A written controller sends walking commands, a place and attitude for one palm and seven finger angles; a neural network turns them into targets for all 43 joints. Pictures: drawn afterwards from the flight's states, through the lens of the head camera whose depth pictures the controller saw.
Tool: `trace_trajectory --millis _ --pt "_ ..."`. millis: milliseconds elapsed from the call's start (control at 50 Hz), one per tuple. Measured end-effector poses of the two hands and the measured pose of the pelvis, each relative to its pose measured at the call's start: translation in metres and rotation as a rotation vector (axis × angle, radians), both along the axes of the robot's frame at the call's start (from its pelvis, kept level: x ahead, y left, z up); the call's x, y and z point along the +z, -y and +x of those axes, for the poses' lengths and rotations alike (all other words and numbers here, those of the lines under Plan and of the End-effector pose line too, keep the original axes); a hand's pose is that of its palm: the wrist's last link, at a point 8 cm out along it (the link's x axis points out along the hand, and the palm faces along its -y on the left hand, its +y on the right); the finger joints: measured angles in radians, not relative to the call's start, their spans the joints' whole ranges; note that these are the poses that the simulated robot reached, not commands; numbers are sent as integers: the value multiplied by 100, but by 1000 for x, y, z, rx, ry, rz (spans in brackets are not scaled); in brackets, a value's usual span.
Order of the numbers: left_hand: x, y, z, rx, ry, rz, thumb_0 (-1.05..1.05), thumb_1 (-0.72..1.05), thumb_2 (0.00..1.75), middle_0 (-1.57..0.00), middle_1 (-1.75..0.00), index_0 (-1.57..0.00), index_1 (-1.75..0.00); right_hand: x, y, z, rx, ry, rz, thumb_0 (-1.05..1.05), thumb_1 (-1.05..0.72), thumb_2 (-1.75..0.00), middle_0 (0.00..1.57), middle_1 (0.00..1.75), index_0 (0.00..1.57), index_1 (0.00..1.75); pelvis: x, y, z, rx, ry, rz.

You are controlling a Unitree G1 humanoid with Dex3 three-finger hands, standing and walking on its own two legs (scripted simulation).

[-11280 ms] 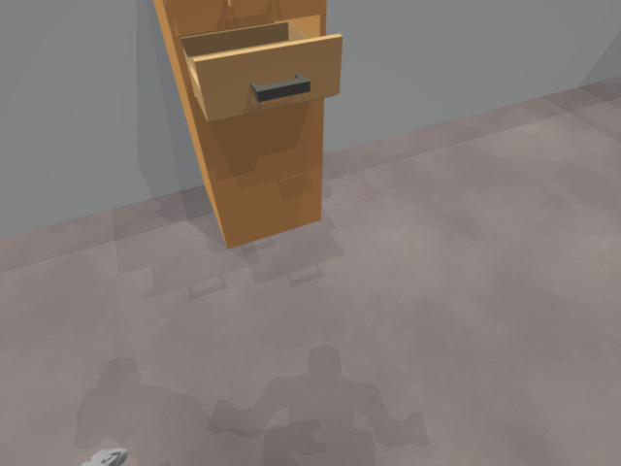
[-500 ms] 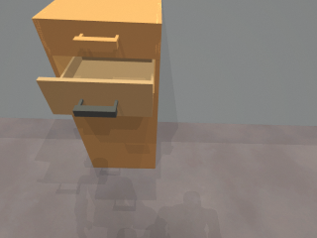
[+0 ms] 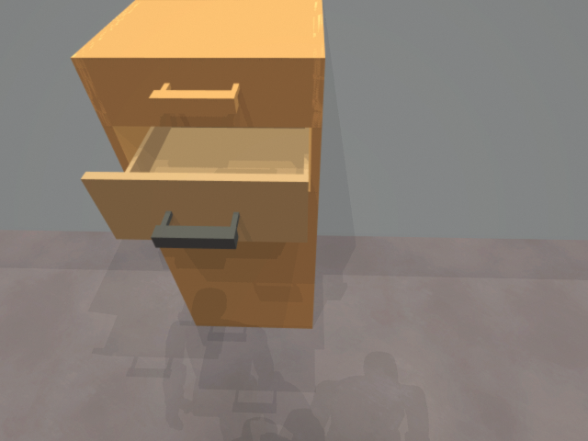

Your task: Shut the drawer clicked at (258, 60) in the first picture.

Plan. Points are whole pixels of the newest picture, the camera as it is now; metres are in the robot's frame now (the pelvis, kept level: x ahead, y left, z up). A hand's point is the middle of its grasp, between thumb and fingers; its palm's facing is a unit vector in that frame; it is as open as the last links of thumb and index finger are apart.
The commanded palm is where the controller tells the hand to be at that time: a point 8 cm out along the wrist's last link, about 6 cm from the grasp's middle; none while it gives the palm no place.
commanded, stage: come to a stop and stand still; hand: left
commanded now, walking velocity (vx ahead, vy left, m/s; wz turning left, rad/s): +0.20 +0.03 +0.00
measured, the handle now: (198, 227) +0.46 +0.20 +0.01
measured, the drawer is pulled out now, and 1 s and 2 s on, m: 0.16 0.16 0.16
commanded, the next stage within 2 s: look again from close up in 1.36 s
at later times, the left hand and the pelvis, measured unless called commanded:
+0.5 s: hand out of the picture +0.07 +0.24 -0.18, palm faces +0.00 -0.97 -0.24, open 7.4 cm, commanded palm none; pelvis +0.02 +0.04 -0.01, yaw -3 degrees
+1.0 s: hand out of the picture -0.02 +0.21 -0.18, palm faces +0.07 -0.98 -0.17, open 7.4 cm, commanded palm none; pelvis -0.01 +0.04 +0.00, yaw -1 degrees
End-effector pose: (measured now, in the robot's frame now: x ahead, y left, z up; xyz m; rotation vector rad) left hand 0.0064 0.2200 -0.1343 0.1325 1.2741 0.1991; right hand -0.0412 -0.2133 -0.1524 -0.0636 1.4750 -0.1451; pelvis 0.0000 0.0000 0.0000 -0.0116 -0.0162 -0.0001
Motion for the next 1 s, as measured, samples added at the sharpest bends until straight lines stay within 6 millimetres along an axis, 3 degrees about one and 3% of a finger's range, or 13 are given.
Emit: trace_trajectory --millis 100,200,280,360,480,580,640,760,840,900,1000 --pt "-6 -6 -6 27 -89 -40 0 92 90 -20 -30 -20 -30 10 -1 75 36 115 -48 1 -92 -90 20 30 20 30 2 -17 26 20 1 -3" --pt "-31 -23 -2 51 -183 -88 0 91 90 -20 -30 -20 -30 10 -14 137 89 199 -123 1 -93 -90 20 30 20 30 -14 -43 52 23 13 -21" --pt "-34 -40 11 36 -209 -79 0 91 90 -20 -30 -20 -30 18 -32 164 103 233 -134 1 -93 -90 20 30 20 30 -10 -51 57 -2 6 -5" --pt "-25 -56 30 -7 -183 -46 0 91 90 -20 -30 -19 -30 23 -42 171 88 260 -125 1 -92 -90 20 30 20 30 -4 -53 48 -23 -9 -12" --pt "-15 -70 54 -56 -97 20 0 91 90 -20 -30 -19 -30 18 -33 152 31 285 -109 0 -92 -90 20 30 21 30 -5 -45 27 -56 -13 1" --pt "-3 -61 60 -80 6 70 0 91 90 -20 -30 -19 -30 1 -10 116 -1 265 -78 0 -91 -90 20 30 21 30 -12 -30 8 -55 3 14" --pt "1 -47 44 -79 30 87 0 91 90 -20 -30 -19 -30 -8 3 91 -20 218 -57 0 -91 -90 20 30 21 30 -13 -20 -2 -41 12 17" --pt "10 -18 13 -74 -20 22 0 90 90 -20 -30 -19 -30 6 12 38 -52 125 -44 1 -91 -90 20 30 20 30 6 -14 -5 -48 -2 29" --pt "6 -17 1 -49 -35 -3 1 92 90 -21 -30 -20 -30 12 10 4 -39 32 -61 1 -91 -90 20 30 20 30 7 -17 -6 -27 -10 17" --pt "-1 -25 -10 -14 -51 -20 1 92 90 -21 -30 -20 -30 16 3 -8 -12 -27 -79 1 -91 -90 20 30 20 30 5 -24 -7 -14 -16 5" --pt "-18 -42 -30 19 -132 -46 1 91 90 -20 -30 -20 -30 16 -19 -4 13 -19 -106 1 -91 -90 20 30 20 30 -2 -41 -6 -12 -13 6"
